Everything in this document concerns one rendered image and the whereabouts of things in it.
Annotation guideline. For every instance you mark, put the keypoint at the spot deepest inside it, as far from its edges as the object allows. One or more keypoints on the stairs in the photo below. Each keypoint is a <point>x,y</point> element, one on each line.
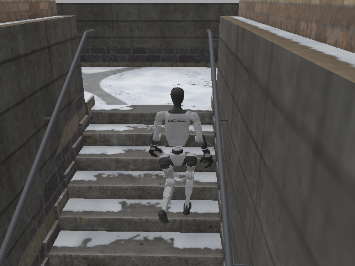
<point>111,217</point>

